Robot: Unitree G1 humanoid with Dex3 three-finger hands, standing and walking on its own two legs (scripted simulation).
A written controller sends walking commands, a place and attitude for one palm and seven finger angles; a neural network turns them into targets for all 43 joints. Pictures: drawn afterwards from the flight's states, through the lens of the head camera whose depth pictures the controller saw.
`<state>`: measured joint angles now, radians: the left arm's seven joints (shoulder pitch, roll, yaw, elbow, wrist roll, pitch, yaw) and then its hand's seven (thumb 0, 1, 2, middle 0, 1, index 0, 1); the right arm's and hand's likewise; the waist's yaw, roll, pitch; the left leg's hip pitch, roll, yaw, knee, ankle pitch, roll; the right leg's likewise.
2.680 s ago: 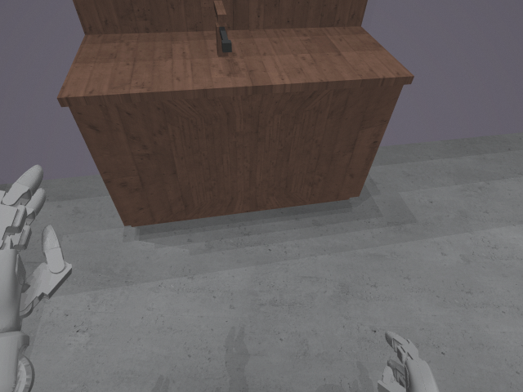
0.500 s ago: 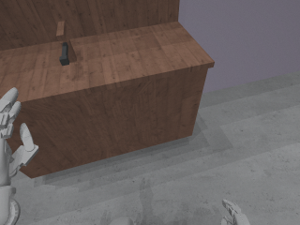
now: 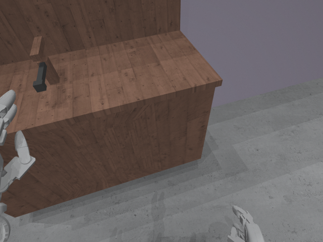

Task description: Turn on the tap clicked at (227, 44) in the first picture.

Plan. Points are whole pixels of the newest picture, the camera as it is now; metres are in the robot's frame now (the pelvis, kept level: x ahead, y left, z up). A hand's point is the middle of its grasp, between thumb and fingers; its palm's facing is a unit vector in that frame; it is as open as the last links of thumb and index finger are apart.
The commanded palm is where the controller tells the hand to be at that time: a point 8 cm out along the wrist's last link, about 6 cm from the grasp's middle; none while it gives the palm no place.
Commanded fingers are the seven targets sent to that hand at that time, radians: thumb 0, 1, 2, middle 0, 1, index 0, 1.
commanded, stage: take the last steps up to it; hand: left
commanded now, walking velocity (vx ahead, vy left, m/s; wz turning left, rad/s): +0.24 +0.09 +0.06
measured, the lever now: (39, 86) +0.54 +0.43 +0.08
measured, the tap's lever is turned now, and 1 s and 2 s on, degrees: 0 0 0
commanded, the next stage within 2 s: come to a stop and stand still in 0.40 s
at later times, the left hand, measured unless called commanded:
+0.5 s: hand (46, 112) +0.32 +0.25 +0.20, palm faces +0.41 -0.82 -0.40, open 7.4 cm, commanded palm +0.25 +0.29 +0.20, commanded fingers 0.00 0.90 0.90 -0.20 -0.30 -0.20 -0.30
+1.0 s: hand (46, 116) +0.31 +0.25 +0.19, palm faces +0.40 -0.83 -0.40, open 7.4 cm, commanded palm +0.26 +0.29 +0.20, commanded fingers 0.00 0.90 0.90 -0.20 -0.30 -0.20 -0.30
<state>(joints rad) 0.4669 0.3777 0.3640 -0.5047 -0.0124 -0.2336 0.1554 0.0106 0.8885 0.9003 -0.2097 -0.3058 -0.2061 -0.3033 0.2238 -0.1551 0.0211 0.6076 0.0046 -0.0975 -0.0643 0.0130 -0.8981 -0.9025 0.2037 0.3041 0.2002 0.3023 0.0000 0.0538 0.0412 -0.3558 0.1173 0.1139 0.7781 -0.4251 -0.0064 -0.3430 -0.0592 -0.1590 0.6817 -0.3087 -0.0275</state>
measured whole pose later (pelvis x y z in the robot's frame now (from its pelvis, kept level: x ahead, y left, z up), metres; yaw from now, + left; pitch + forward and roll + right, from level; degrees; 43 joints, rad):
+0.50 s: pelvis +0.09 +0.01 +0.01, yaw +0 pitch -1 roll +1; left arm 0.42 0.39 0.38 -0.50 -0.03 -0.23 0.16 0.01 0.89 0.90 -0.21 -0.31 -0.21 -0.30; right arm 0.17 -0.17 -0.01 0.58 0.01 -0.09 -0.06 0.01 -0.90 -0.90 0.20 0.30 0.20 0.30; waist -0.02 -0.02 0.04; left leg -0.33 0.07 0.16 0.58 -0.23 0.02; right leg -0.38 -0.05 -0.10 0.92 -0.51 0.02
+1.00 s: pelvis +0.10 +0.01 +0.02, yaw +0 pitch -1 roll +0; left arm 0.47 0.39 0.36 -0.54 -0.02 -0.20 0.16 0.01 0.89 0.90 -0.21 -0.31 -0.21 -0.30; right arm 0.20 -0.19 0.00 0.57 -0.01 -0.08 -0.07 0.02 -0.90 -0.90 0.20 0.30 0.20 0.30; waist 0.00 -0.03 0.05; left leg -0.27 0.03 0.09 0.51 -0.23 0.02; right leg -0.29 -0.01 -0.06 0.67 -0.43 0.01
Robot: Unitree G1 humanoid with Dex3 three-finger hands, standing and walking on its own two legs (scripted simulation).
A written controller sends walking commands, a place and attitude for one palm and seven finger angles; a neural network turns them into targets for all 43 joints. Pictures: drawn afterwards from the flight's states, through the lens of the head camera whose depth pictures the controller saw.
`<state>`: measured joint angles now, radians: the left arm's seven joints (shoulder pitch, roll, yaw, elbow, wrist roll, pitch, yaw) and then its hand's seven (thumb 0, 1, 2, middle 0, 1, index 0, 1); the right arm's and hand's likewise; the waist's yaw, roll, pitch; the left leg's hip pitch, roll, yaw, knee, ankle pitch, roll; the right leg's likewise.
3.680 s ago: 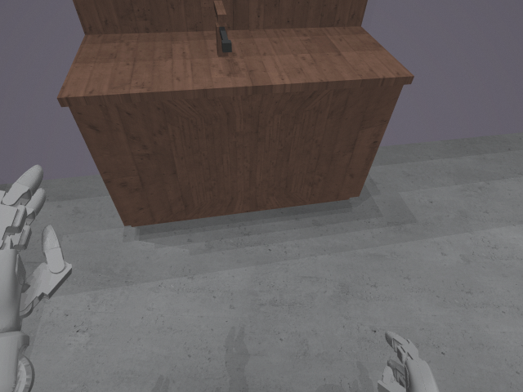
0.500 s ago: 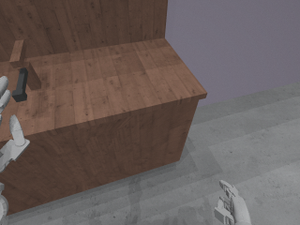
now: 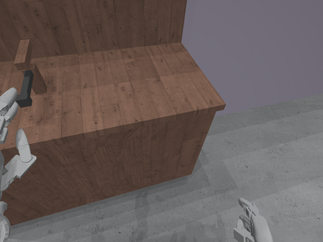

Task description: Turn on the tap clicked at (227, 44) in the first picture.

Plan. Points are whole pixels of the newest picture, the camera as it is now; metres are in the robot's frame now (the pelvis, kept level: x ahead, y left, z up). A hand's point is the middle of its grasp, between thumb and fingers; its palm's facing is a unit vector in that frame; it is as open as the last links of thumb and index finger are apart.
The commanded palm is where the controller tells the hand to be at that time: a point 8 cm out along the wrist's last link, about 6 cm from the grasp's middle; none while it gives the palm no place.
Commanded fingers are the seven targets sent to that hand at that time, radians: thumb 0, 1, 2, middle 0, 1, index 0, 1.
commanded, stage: come to a stop and stand still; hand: left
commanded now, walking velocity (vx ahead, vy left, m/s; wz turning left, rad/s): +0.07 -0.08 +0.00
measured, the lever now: (24, 100) +0.45 +0.42 +0.07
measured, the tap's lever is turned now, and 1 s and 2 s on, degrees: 0 0 0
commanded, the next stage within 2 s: look again from close up in 0.40 s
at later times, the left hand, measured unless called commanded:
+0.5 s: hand (23, 179) +0.18 +0.24 +0.17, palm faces +0.42 -0.80 -0.42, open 7.4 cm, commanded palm +0.12 +0.27 +0.18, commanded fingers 0.00 0.90 0.90 -0.20 -0.30 -0.20 -0.30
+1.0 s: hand (27, 150) +0.23 +0.26 +0.17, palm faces +0.38 -0.87 -0.33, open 7.4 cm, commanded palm +0.17 +0.29 +0.18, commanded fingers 0.00 0.90 0.90 -0.20 -0.30 -0.20 -0.30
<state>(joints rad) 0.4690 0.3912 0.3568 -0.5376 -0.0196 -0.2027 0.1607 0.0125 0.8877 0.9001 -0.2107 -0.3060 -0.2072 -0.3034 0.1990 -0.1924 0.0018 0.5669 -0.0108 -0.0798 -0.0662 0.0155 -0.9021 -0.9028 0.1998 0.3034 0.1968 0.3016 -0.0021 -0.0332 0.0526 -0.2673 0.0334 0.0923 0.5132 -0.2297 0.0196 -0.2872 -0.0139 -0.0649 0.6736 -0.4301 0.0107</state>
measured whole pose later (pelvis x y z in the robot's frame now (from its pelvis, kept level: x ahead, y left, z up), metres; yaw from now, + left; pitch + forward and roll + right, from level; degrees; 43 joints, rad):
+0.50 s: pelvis -0.04 -0.01 +0.00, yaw +0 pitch -2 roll +0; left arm 0.40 0.38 0.35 -0.42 0.01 -0.20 0.14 0.01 0.89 0.90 -0.21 -0.31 -0.21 -0.30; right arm 0.29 -0.21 0.00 0.61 -0.01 -0.08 -0.08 0.02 -0.90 -0.90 0.20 0.30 0.20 0.30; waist 0.01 -0.01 0.02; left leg -0.28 0.03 0.07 0.55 -0.24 0.02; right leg -0.24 0.01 -0.08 0.52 -0.23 -0.02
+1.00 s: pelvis -0.01 +0.02 +0.00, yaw -2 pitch +0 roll -1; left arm 0.35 0.33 0.35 -0.44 -0.03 -0.20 0.11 0.01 0.89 0.90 -0.21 -0.31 -0.20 -0.30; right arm 0.19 -0.20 0.04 0.56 -0.02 -0.14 -0.02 0.02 -0.90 -0.90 0.20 0.30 0.20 0.30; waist 0.04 -0.03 0.05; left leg -0.22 0.00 0.10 0.46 -0.25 0.05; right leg -0.19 -0.01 -0.02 0.42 -0.23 0.01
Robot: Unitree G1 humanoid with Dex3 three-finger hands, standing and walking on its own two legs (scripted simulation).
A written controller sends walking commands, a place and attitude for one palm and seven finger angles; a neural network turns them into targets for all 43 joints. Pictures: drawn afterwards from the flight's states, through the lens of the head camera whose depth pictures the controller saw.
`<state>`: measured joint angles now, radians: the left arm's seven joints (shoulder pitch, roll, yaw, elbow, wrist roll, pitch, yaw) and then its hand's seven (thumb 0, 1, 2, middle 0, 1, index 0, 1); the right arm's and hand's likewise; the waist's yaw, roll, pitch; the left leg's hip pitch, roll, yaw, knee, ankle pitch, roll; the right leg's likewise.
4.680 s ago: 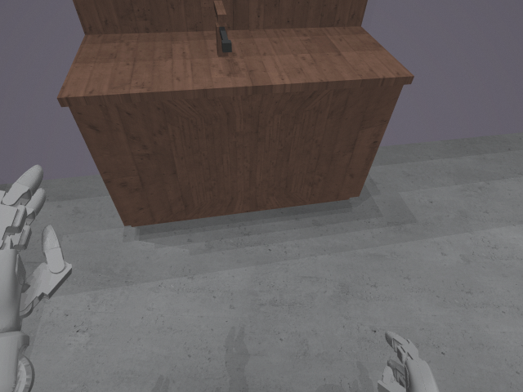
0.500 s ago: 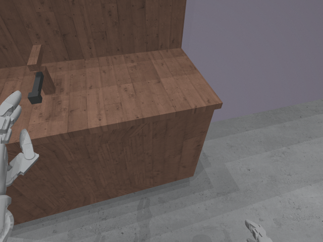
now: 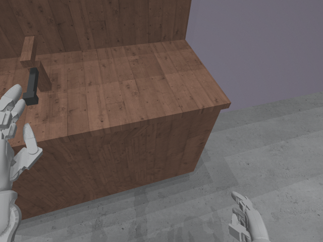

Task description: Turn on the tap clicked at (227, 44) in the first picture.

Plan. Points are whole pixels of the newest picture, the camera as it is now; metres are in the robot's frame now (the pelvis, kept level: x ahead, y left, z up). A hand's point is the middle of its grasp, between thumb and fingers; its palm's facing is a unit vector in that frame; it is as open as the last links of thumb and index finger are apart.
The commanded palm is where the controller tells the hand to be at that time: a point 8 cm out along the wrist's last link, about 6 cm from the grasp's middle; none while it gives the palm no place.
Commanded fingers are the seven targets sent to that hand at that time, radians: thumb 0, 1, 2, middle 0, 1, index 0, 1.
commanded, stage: shuffle to correct the standing spot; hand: left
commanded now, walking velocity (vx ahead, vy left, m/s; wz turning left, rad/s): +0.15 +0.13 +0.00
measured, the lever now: (30, 98) +0.43 +0.42 +0.06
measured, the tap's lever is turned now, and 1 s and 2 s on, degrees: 0 0 0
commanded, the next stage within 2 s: come to a stop and stand still in 1.16 s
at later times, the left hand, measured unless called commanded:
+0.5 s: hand (30, 141) +0.25 +0.28 +0.16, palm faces +0.41 -0.83 -0.37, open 7.4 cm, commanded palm +0.18 +0.31 +0.17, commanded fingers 0.00 0.90 0.90 -0.20 -0.30 -0.20 -0.30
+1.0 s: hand (4, 133) +0.26 +0.33 +0.16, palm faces +0.43 -0.82 -0.37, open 7.4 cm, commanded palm +0.20 +0.36 +0.17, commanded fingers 0.00 0.90 0.90 -0.20 -0.30 -0.20 -0.30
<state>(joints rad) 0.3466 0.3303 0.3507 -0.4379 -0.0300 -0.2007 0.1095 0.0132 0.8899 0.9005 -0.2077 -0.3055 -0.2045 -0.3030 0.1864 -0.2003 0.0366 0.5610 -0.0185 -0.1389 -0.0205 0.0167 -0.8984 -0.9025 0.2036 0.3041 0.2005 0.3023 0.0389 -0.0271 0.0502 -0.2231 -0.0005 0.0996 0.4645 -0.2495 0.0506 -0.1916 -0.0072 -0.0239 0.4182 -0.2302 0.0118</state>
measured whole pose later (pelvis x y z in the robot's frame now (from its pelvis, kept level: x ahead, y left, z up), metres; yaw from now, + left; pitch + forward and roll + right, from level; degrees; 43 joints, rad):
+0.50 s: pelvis +0.03 +0.03 -0.02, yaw +1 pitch +0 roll -2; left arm 0.41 0.38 0.38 -0.51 -0.05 -0.23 0.12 0.01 0.89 0.90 -0.21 -0.31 -0.20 -0.30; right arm 0.21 -0.20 0.01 0.56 0.01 -0.07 -0.01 0.02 -0.90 -0.90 0.20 0.30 0.20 0.30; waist 0.00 -0.01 0.05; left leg -0.28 -0.03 0.10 0.70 -0.42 0.09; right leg -0.24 -0.05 -0.03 0.65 -0.40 0.05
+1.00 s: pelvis +0.04 +0.08 -0.02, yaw +1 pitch -3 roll +0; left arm 0.40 0.38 0.38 -0.54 -0.03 -0.23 0.14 0.01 0.89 0.90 -0.21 -0.31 -0.21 -0.30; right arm 0.22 -0.24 -0.05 0.58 0.00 -0.10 -0.05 0.02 -0.90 -0.90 0.20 0.30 0.20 0.30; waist 0.02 -0.05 0.11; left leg -0.35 0.06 0.07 0.68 -0.26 0.00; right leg -0.28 -0.10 -0.04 0.79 -0.46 0.02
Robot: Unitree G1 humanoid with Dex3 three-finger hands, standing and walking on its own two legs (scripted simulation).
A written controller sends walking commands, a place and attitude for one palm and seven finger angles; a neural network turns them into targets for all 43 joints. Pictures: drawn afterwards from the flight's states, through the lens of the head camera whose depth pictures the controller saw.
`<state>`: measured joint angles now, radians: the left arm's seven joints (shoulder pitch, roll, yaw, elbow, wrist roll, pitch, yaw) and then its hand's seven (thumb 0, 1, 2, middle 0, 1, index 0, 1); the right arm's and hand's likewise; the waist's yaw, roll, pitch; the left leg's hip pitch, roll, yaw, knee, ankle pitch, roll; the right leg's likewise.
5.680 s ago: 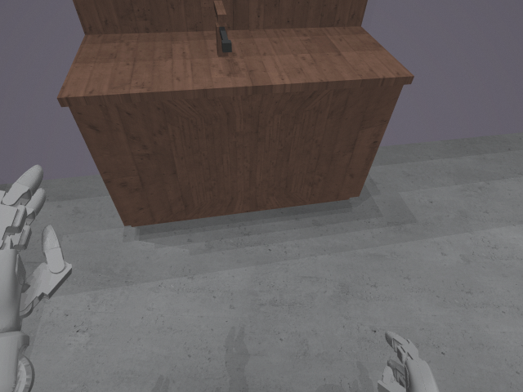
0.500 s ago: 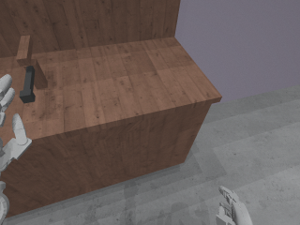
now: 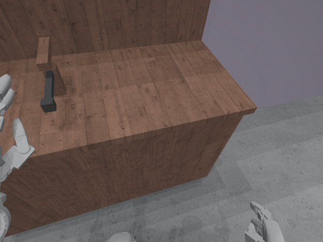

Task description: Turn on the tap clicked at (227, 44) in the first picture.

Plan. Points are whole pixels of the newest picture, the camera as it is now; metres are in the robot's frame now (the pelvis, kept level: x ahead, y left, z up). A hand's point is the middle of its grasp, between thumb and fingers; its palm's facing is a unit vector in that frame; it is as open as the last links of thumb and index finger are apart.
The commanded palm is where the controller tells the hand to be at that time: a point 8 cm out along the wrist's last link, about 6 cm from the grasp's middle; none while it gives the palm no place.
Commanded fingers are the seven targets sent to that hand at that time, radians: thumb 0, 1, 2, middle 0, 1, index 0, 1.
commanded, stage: shuffle to correct the standing spot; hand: left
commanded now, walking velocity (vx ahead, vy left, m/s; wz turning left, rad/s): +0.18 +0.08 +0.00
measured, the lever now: (48, 104) +0.40 +0.33 +0.09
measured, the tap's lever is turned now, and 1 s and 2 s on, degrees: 0 0 0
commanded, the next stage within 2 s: come to a stop and stand still in 0.16 s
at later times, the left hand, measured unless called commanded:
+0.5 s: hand (8, 113) +0.28 +0.31 +0.19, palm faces +0.41 -0.85 -0.33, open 7.4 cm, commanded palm +0.21 +0.35 +0.20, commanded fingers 0.00 0.90 0.90 -0.20 -0.30 -0.20 -0.30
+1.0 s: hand (3, 102) +0.30 +0.32 +0.20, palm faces +0.43 -0.83 -0.36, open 7.4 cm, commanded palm +0.22 +0.34 +0.20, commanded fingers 0.00 0.90 0.90 -0.20 -0.30 -0.20 -0.30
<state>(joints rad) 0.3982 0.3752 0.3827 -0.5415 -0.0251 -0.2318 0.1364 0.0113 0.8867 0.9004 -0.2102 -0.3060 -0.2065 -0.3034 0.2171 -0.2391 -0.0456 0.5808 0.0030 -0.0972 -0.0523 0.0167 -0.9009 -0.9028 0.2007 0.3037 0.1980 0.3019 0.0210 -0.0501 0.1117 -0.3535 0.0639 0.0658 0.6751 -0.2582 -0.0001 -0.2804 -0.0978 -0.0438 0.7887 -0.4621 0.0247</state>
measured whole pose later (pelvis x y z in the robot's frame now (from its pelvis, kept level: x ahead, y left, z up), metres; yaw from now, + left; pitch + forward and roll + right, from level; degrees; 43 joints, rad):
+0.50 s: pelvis +0.05 +0.06 +0.02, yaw +0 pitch -3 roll +0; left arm 0.36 0.37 0.37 -0.53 -0.03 -0.16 0.14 0.01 0.89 0.90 -0.21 -0.31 -0.20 -0.30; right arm 0.18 -0.14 0.03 0.59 -0.01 -0.13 -0.01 0.02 -0.90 -0.90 0.20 0.30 0.20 0.30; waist 0.00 -0.06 0.11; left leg -0.28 0.03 0.11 0.55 -0.23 0.04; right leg -0.33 -0.01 -0.03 0.83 -0.43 0.00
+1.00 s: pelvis +0.05 +0.06 +0.02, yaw -1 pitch -1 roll -1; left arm 0.27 0.40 0.41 -0.37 -0.05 -0.21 0.11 0.01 0.89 0.90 -0.20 -0.31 -0.20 -0.30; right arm 0.23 -0.23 0.00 0.58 0.01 -0.15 -0.02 0.02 -0.90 -0.90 0.20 0.30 0.20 0.30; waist 0.03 -0.02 0.07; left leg -0.27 0.05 0.13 0.48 -0.19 0.03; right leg -0.24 0.03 -0.06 0.45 -0.19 -0.03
